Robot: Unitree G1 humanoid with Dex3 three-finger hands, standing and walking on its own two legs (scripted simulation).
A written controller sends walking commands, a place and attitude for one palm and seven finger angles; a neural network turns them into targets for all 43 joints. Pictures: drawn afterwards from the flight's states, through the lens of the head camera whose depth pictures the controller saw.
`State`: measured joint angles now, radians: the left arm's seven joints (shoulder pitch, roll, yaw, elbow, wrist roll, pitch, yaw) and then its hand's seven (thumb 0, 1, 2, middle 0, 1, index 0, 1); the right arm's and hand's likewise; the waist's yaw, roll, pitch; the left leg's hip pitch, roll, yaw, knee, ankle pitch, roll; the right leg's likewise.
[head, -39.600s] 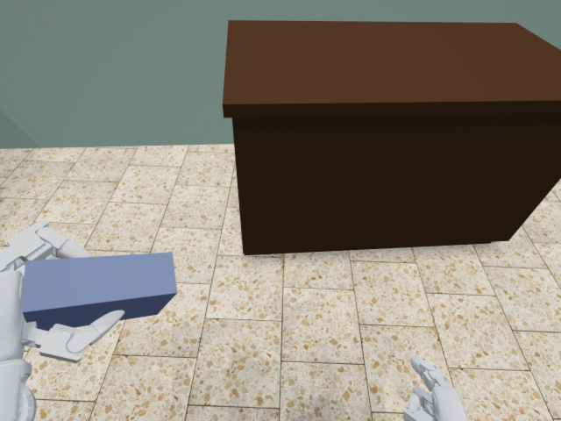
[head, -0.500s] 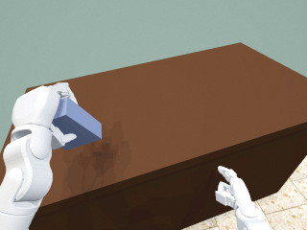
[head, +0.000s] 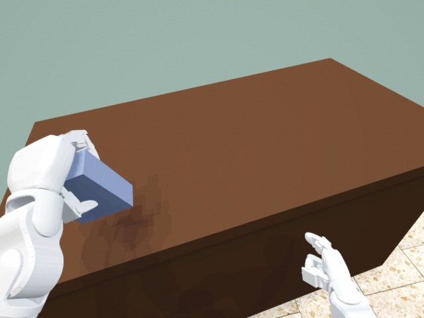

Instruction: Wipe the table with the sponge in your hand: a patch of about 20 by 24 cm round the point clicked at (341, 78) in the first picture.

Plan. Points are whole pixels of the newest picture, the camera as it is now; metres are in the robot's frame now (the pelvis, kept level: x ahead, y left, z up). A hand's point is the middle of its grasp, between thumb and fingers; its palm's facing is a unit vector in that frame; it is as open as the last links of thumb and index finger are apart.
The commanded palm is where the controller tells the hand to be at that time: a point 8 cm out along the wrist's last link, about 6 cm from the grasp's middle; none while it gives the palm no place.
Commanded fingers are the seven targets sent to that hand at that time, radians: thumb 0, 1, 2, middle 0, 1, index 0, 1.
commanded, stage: bring the sponge back beside the body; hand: left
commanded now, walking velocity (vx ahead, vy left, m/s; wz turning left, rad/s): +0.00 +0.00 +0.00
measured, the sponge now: (93, 195) +0.25 +0.26 +0.15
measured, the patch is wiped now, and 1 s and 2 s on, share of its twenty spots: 0.95 0.95 0.95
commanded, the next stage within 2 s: step back with the hand held close in 1.10 s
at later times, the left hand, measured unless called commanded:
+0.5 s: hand (62, 202) +0.20 +0.27 +0.19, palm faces +0.27 -0.19 -0.94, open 9.2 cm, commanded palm +0.15 +0.27 +0.26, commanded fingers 0.00 0.10 1.30 -1.20 -1.60 -1.20 -1.60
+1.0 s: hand (48, 213) +0.18 +0.28 +0.18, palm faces +0.28 -0.19 -0.94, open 9.2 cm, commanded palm +0.13 +0.28 +0.25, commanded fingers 0.00 0.10 1.30 -1.20 -1.60 -1.20 -1.60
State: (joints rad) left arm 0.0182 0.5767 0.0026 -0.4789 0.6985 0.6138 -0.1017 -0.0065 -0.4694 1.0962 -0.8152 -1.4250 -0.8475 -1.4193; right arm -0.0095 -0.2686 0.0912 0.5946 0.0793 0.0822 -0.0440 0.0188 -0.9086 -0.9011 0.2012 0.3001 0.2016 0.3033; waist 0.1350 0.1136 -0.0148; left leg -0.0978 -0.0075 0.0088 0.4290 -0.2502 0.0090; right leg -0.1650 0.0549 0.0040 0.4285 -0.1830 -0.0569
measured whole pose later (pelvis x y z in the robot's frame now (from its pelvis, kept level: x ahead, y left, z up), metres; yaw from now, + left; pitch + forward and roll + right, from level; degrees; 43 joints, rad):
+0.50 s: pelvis -0.01 +0.00 +0.00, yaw +0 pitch -6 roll +0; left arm 0.17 0.59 0.05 -0.52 0.70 0.55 -0.10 -0.01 -0.47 1.10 -0.81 -1.43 -0.85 -1.42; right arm 0.01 -0.28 0.08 0.60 0.07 0.05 -0.05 0.02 -0.91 -0.90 0.20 0.30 0.20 0.30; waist 0.14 0.12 -0.02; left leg -0.10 0.00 0.00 0.46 -0.26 0.00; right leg -0.16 0.06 0.00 0.44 -0.18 -0.06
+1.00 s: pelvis -0.01 +0.00 +0.00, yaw +0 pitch -7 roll +0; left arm 0.23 0.59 0.07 -0.55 0.69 0.50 -0.08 -0.01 -0.47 1.09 -0.82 -1.43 -0.85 -1.42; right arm 0.02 -0.26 0.08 0.61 0.06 0.03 -0.05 0.02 -0.91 -0.90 0.20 0.30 0.20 0.30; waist 0.15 0.11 -0.01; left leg -0.09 -0.01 0.00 0.46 -0.25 0.01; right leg -0.14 0.05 0.00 0.43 -0.17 -0.05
